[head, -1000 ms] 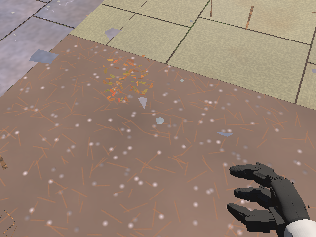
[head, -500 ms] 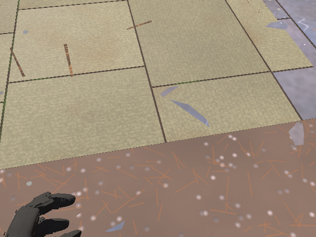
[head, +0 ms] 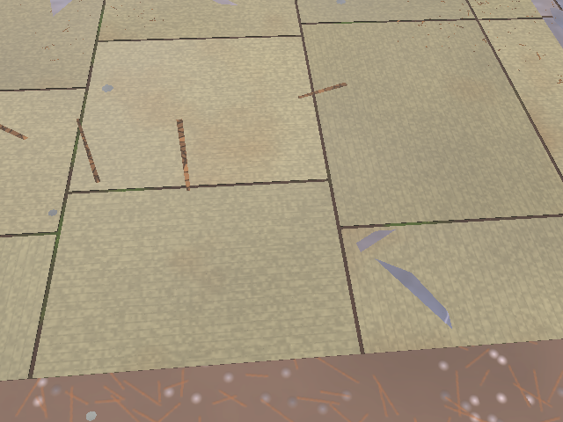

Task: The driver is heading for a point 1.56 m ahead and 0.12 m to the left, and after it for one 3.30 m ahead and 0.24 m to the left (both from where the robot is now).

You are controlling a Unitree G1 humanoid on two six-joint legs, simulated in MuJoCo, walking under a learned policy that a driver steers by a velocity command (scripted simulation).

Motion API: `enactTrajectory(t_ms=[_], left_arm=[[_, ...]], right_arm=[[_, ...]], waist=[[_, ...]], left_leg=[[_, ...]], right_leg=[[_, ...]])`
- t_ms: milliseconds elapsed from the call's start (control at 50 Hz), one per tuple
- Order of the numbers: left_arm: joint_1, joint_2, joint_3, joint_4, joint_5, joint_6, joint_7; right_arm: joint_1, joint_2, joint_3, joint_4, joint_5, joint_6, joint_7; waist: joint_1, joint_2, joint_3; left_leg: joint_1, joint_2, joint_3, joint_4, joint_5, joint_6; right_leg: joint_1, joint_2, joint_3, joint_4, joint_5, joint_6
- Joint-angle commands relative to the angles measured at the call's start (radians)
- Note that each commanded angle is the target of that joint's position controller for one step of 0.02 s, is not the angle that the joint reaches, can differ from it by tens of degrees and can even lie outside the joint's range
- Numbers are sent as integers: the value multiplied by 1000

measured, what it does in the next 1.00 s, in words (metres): walks ahead: right foot, then left foot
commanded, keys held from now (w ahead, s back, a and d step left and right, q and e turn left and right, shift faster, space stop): q+shift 0.32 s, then e+shift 0.10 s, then w+e+shift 0.58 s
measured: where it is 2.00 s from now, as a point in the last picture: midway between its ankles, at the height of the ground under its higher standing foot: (347, 179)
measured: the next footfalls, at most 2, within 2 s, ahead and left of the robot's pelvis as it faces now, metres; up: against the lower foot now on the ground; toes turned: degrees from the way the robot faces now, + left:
right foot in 0.42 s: +0.20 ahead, -0.12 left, +0.00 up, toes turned +30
left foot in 0.74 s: +0.12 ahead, +0.10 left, +0.00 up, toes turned +8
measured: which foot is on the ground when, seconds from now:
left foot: down 0.00-0.44, up 0.46-0.72, down 0.74-1.00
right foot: up 0.00-0.40, down 0.42-0.74, up 0.76-1.00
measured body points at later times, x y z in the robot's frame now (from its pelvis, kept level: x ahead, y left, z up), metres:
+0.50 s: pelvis +0.09 -0.04 +0.02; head +0.11 -0.05 +0.47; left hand +0.11 +0.26 -0.07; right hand +0.37 -0.21 -0.06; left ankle +0.09 +0.08 -0.69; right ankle +0.17 -0.14 -0.72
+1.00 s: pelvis +0.26 -0.04 +0.01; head +0.28 -0.04 +0.46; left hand +0.47 +0.23 -0.06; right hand +0.28 -0.33 -0.11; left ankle +0.08 +0.09 -0.72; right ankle +0.37 -0.16 -0.64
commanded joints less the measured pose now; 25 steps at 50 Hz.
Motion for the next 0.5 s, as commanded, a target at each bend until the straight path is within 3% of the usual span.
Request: enactTrajectory(t_ms=[20, 40, 60, 100, 140, 200, 320, 380, 400, 420, 440, 460, 480, 500], left_arm=[[27, 104, 15, -88, -12, -14, -21], [-11, 84, 14, -89, -4, -6, -13], [-27, 84, 18, -97, -1, 1, -6], [-24, 61, 19, -88, -12, 7, -8], [-21, 52, 21, -73, -17, 2, -1], [-31, 57, 25, -61, -18, -3, 7], [-54, 78, 42, -54, -24, -31, -4], [28, 96, 44, -22, -12, -49, -23], [44, 86, 40, -19, -5, -53, -30], [28, 86, 34, -34, 15, -51, -34], [18, 82, 18, -48, 42, -44, -35], [22, 94, 17, -34, 51, -44, -36], [35, 163, 42, -54, 10, -38, -32], [81, 197, 53, -42, -17, -31, -21]], right_arm=[[48, -188, -64, -112, 8, 11, -23], [12, -160, -55, -123, 34, 29, -30], [-19, -145, -51, -132, 46, 43, -39], [-49, -145, -56, -149, 33, 66, -50], [-27, -163, -67, -147, 25, 76, -65], [-32, -181, -79, -151, 29, 91, -81], [-69, -182, -86, -171, 28, 116, -76], [-106, -146, -63, -176, 25, 115, -69], [-102, -121, -49, -168, 24, 113, -66], [-49, -75, -30, -145, 13, 109, -59], [50, -10, -4, -111, -12, 105, -51], [-3, -55, -16, -147, -3, 92, -47], [-89, -155, -39, -163, 10, 73, -48], [-132, -194, -55, -157, 16, 54, -44]], waist=[[-7, 70, -334], [11, -17, -242], [32, -10, -197], [48, 54, -155], [36, 95, -178], [23, 129, -195], [-6, 183, -166], [6, 186, -217], [17, 164, -217], [3, 82, -208], [-48, -127, -228], [-41, -299, -126], [10, -280, -39], [35, -223, -11]], left_leg=[[592, 298, -585, -250, 336, 239], [477, 249, -518, -277, 212, 191], [385, 209, -481, -297, 118, 160], [307, 136, -437, -320, 50, 119], [332, 125, -447, -314, 78, 115], [338, 116, -476, -301, 15, 101], [319, 89, -574, -283, -69, 93], [337, 105, -535, -191, 94, 85], [301, 87, -515, -165, 98, 72], [264, 43, -468, -117, -33, 30], [226, -76, -323, 32, -409, -36], [148, -87, -216, 104, -420, -81], [44, -46, -154, 234, -356, -106], [-19, -30, -132, 293, -308, -123]], right_leg=[[-356, 9, 178, 370, 12, 34], [-363, -19, 166, 289, 63, 38], [-328, -36, 163, 195, 97, 39], [-259, -15, 133, 27, 141, 52], [-236, 3, 140, -81, 153, 69], [-211, 6, 166, -185, 196, 82], [-117, 11, 186, -358, 223, 71], [15, -40, 142, -490, 311, 43], [108, -56, 132, -576, 412, 23], [178, -135, 205, -658, 498, -11], [221, -278, 386, -746, 393, -77], [76, -344, 606, -880, -60, -198], [72, -353, 684, -926, -272, -227], [90, -348, 688, -925, -252, -218]])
